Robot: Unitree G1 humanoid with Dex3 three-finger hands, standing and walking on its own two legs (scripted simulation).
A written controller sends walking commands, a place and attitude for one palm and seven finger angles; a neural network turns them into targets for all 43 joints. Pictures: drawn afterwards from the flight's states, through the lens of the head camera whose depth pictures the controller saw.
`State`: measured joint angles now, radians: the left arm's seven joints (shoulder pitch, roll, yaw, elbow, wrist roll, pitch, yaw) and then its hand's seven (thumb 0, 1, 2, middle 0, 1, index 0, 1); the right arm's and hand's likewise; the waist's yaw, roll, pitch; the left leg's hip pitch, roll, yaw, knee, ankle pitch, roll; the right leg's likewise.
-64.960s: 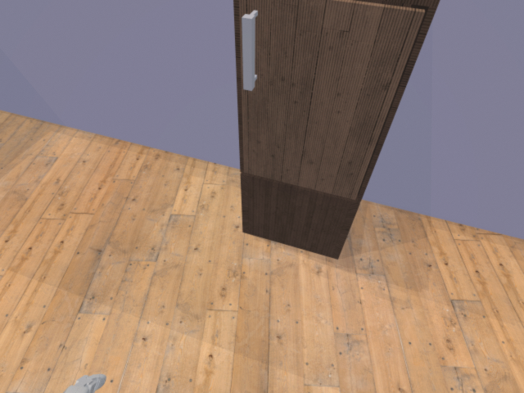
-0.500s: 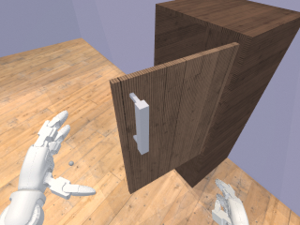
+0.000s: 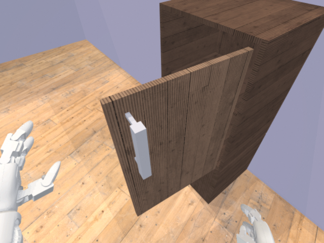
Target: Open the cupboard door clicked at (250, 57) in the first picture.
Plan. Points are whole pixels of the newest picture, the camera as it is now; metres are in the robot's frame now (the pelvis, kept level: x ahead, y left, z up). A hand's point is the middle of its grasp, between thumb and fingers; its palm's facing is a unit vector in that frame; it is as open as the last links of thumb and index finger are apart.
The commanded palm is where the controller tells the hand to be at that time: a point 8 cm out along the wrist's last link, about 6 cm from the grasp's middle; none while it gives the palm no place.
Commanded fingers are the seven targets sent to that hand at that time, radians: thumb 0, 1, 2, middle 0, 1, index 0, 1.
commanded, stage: draw the hand back to the body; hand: left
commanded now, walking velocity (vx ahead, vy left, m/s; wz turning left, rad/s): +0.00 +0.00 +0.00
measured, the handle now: (137, 147) +0.30 +0.10 +0.11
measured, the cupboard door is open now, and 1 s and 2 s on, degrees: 84 84 84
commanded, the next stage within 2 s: step back with the hand held close in 0.46 s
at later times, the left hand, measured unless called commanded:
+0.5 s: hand (45, 173) +0.19 +0.25 +0.15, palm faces +0.44 -0.80 -0.41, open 7.5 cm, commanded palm +0.14 +0.29 +0.17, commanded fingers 0.00 0.90 0.90 -0.20 -0.30 -0.20 -0.30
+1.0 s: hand (18, 198) +0.14 +0.27 +0.15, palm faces +0.33 -0.79 -0.51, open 7.4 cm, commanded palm +0.09 +0.31 +0.17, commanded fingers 0.00 0.90 0.90 -0.20 -0.30 -0.20 -0.30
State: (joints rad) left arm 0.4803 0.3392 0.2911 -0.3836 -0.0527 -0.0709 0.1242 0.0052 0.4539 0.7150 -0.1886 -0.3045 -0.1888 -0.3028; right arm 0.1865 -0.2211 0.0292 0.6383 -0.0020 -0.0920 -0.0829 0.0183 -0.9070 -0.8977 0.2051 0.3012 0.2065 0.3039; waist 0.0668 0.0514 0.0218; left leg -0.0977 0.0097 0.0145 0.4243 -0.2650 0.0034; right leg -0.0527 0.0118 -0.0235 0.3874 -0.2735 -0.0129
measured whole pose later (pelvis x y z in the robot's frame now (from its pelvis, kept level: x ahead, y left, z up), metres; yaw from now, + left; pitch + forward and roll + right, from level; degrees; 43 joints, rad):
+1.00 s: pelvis -0.06 +0.02 +0.00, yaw -1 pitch -1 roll -1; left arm 0.57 0.45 0.39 -0.51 -0.05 -0.13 0.13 0.02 0.89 0.90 -0.21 -0.31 -0.21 -0.30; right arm 0.18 -0.22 -0.01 0.55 0.02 0.01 -0.10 0.02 -0.91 -0.90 0.20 0.30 0.20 0.30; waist 0.01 0.00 0.04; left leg -0.28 0.00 0.05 0.48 -0.19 0.03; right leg -0.25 0.00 0.01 0.46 -0.20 0.01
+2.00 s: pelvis -0.29 +0.03 -0.01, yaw -4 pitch -3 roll +0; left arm 0.54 0.45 0.43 -0.47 -0.04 -0.16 0.15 0.02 0.89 0.90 -0.21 -0.30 -0.21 -0.30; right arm 0.23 -0.18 0.03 0.62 -0.01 -0.14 -0.07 0.02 -0.91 -0.90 0.21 0.30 0.21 0.30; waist -0.04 -0.04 0.00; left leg -0.30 -0.03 0.04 0.39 -0.08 0.05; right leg -0.26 0.04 -0.02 0.70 -0.48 -0.01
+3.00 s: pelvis -0.34 +0.04 -0.02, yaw +2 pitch +1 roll +1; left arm 0.30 0.36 0.17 0.13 0.03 -0.04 0.04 0.00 0.90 0.90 -0.20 -0.30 -0.20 -0.30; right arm 0.15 -0.32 -0.02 0.75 -0.02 -0.07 -0.01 0.01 -0.91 -0.90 0.20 0.30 0.21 0.30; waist -0.01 0.04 -0.01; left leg -0.35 -0.04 0.00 0.60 -0.27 0.02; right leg -0.36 -0.01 -0.02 0.69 -0.39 -0.02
